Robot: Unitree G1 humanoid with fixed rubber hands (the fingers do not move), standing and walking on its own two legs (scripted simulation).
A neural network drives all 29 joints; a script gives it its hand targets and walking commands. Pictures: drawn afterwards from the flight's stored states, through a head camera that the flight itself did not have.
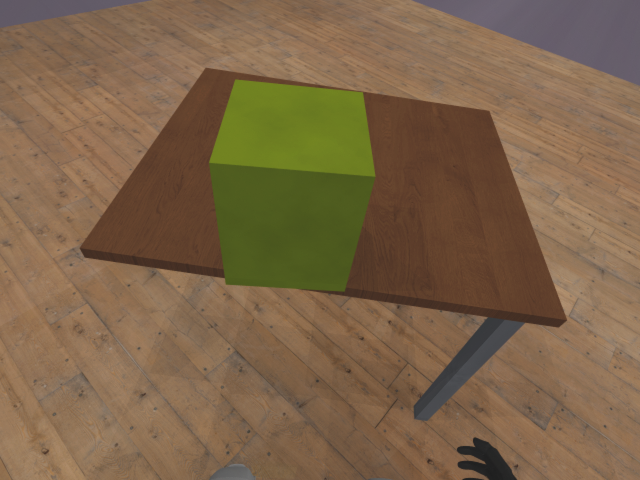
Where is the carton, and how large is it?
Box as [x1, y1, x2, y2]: [209, 79, 375, 291]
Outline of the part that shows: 235,79 209,161 226,284 344,291 375,176 362,92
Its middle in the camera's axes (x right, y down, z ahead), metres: -0.05 -0.08 +0.62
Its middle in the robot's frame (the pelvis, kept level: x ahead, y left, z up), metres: +0.53 +0.07 +0.06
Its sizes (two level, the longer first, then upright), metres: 0.210 0.200 0.250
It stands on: a table, 0.68 m high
